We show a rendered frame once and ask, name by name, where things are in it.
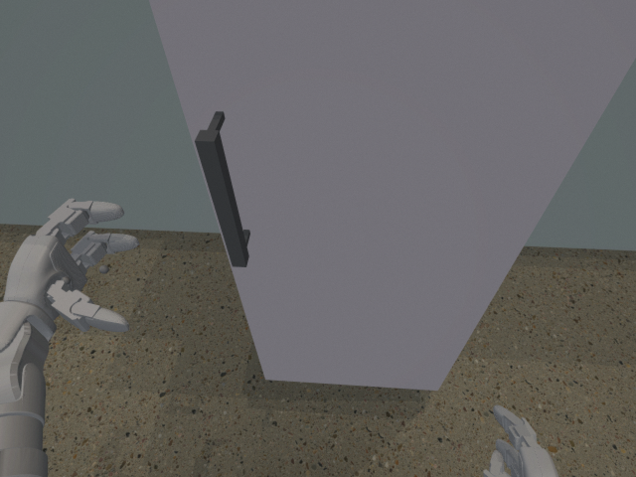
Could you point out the fridge door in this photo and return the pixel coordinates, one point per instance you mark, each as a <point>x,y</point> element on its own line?
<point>390,159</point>

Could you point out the robot left hand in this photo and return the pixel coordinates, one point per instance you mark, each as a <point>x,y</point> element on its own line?
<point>42,261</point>

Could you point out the handle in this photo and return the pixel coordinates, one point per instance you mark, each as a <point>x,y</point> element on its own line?
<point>212,155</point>

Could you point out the robot right hand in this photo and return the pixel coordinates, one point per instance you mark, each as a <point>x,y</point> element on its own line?
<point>530,461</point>

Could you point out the left robot forearm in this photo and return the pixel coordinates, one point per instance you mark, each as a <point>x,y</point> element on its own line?
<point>25,332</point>

